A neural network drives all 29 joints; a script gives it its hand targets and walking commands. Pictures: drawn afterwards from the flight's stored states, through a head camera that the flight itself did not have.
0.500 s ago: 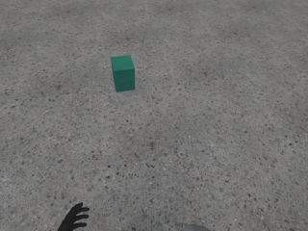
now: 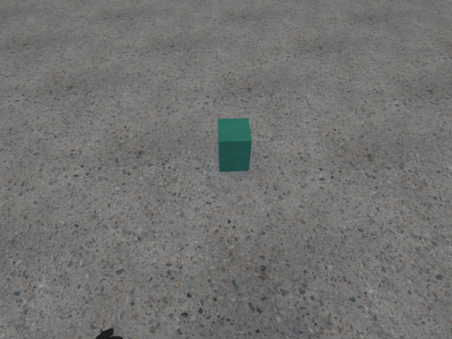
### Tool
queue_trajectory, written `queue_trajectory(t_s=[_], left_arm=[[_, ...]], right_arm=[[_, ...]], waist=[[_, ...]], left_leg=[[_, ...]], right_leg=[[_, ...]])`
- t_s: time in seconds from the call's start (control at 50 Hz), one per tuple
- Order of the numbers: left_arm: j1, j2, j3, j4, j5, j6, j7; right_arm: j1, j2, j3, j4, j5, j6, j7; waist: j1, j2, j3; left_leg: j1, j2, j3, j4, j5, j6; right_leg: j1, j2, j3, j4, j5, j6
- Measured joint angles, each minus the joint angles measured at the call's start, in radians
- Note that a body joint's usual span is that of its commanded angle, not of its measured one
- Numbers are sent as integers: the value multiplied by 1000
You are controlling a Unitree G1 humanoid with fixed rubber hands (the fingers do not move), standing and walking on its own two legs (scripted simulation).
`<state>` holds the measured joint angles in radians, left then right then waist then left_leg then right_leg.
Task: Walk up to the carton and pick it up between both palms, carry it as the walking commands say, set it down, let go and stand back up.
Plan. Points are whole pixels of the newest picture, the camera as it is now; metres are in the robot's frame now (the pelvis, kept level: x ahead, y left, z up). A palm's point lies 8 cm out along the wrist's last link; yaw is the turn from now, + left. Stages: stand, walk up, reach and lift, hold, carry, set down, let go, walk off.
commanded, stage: walk up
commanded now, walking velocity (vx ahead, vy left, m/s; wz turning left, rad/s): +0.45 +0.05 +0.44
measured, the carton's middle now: (233, 145) +1.18 -0.08 -0.64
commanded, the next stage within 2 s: none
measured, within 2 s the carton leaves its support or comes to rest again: neither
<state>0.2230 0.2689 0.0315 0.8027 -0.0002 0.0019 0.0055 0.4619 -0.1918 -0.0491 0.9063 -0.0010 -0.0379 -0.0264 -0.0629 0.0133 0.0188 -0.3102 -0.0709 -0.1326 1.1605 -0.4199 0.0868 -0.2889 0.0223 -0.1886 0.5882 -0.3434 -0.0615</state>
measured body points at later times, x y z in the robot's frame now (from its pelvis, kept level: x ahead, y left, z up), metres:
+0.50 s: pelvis +0.24 +0.07 +0.01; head +0.28 +0.08 +0.46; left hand +0.36 +0.32 -0.11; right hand +0.22 -0.18 -0.13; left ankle +0.18 +0.19 -0.72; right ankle +0.23 -0.03 -0.65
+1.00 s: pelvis +0.48 +0.01 +0.03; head +0.49 -0.04 +0.48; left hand +0.47 +0.27 -0.07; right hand +0.60 -0.24 -0.12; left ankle +0.48 +0.19 -0.62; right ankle +0.47 -0.03 -0.72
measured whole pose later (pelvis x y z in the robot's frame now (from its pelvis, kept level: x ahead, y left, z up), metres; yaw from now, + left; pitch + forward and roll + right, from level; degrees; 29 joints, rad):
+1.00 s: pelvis +0.48 +0.01 +0.03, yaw +3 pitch +0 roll +6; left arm 0.49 0.22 0.03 0.81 0.00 -0.08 -0.02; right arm 0.15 -0.25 -0.05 0.88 0.00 -0.03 0.04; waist -0.05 0.02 0.02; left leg -0.53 0.06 0.06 1.09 -0.25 -0.05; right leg -0.14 -0.05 -0.15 0.34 -0.21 -0.09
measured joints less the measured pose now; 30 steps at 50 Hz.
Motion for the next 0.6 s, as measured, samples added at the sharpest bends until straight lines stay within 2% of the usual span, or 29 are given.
queue_trajectory(t_s=[0.08, 0.12, 0.18, 0.26, 0.3, 0.32, 0.34, 0.38, 0.42, 0.5, 0.6], left_arm=[[103, -14, 0, 1, 0, -31, 0], [146, -26, 0, 1, 0, -45, -1], [186, -33, 0, 1, 0, -53, -3], [202, -32, 0, 1, 0, -53, -5], [201, -30, 0, 1, 0, -52, -5], [186, -24, 1, 2, 0, -48, -5], [169, -21, 1, 2, 0, -47, -5], [131, -20, 0, 0, 0, -51, -5], [80, -19, 0, -1, 0, -53, -9], [-38, -19, 0, -1, 0, -45, -34], [-110, -25, 0, -1, 0, -31, -58]], right_arm=[[-158, -4, 0, -37, 0, 3, 35], [-232, -5, 0, -54, 0, 4, 50], [-312, -5, 0, -61, 0, 4, 71], [-364, -5, 0, -61, 0, 4, 83], [-354, -9, 0, -60, 0, -4, 83], [-335, -6, 0, -50, 0, -13, 80], [-305, -4, 0, -40, 0, -19, 77], [-225, -4, 0, -22, 0, -23, 67], [-150, -7, 0, 6, 0, -23, 55], [-39, -17, 0, 48, 0, -28, 45], [11, -17, 0, 54, 0, -28, 42]], waist=[[1, -17, 0], [1, -17, 10], [7, -16, 18], [12, -12, 8], [11, -2, 9], [10, -10, 12], [9, -14, 11], [10, -13, 7], [11, -17, 7], [12, -24, 5], [13, -26, 2]], left_leg=[[-152, 81, 41, -35, 21, -6], [-190, 103, 55, -144, 54, -6], [-195, 108, 75, -339, 111, -9], [-186, 107, 169, -512, 179, -9], [-143, 106, 196, -587, 191, -13], [-139, 100, 197, -567, 181, -39], [-130, 99, 194, -550, 163, -60], [-81, 109, 187, -560, 134, -73], [-20, 120, 189, -597, 119, -74], [84, 123, 190, -644, 82, -91], [238, 123, 198, -711, 26, -119]], right_leg=[[108, -46, -15, -92, 6, 13], [154, -70, -16, -137, 5, 29], [202, -108, -16, -171, -14, 59], [214, -149, -17, -157, -72, 100], [188, -163, -19, -49, -125, 103], [146, -178, -12, 85, -146, 103], [90, -171, 12, 240, -152, 103], [-13, -137, 31, 477, -154, 99], [-105, -114, 33, 565, -156, 99], [-237, -118, 35, 491, -138, 99], [-273, -125, 36, 260, -6, 99]])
